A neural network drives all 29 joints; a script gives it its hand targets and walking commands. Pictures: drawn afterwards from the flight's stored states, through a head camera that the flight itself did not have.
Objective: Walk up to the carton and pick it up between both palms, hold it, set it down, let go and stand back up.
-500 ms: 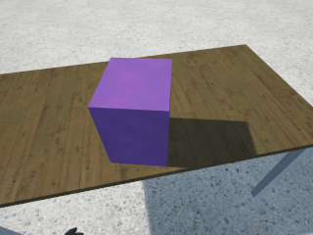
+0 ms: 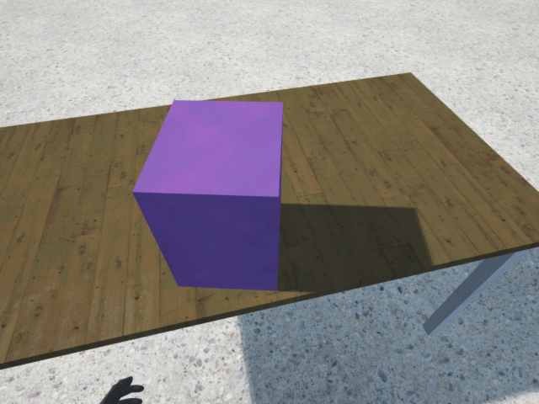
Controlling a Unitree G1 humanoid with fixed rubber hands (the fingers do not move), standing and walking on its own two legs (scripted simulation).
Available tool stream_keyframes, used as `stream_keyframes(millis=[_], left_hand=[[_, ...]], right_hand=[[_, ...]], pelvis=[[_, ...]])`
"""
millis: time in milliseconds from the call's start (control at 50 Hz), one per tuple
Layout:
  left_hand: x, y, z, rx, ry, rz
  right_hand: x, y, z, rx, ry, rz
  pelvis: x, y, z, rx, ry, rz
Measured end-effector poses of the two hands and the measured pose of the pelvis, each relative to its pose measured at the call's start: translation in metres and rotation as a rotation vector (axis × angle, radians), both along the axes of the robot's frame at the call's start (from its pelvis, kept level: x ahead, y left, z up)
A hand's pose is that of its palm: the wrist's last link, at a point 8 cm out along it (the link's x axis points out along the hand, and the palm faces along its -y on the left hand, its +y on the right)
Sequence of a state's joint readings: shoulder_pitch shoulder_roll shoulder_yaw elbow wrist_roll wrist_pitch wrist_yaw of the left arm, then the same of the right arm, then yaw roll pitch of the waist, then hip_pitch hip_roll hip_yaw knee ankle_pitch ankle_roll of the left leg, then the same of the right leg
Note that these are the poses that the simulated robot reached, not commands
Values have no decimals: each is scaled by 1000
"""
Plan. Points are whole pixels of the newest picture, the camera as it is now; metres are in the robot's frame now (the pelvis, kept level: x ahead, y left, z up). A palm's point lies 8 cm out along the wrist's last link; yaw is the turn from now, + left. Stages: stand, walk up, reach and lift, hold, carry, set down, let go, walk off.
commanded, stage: walk up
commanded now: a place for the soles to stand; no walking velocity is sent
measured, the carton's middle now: (227, 199) +0.44 +0.10 +0.04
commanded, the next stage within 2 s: reach and lift in 0.40 s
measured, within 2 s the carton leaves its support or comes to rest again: neither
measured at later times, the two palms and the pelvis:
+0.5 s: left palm out of the picture +0.11 +0.27 -0.10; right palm out of the picture +0.07 -0.28 -0.11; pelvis -0.02 +0.00 -0.01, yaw +3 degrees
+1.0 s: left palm out of the picture +0.13 +0.27 -0.04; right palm out of the picture +0.12 -0.21 -0.07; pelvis -0.04 +0.02 +0.00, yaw +5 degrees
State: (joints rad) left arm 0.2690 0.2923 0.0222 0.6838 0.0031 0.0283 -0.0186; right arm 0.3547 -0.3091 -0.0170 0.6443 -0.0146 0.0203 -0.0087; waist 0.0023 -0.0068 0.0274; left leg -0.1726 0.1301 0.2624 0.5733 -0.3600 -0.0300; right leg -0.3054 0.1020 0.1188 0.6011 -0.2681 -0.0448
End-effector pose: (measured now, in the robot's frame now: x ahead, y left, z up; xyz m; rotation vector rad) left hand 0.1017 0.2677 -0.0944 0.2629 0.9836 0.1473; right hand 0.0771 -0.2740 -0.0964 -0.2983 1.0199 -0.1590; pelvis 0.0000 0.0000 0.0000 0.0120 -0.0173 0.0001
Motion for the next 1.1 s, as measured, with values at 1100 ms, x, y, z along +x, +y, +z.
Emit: stream_keyframes(millis=[1100], left_hand=[[33,0,69,7,-271,7]], right_hand=[[46,70,35,155,-406,49]], pelvis=[[-33,18,7,2,-147,89]])
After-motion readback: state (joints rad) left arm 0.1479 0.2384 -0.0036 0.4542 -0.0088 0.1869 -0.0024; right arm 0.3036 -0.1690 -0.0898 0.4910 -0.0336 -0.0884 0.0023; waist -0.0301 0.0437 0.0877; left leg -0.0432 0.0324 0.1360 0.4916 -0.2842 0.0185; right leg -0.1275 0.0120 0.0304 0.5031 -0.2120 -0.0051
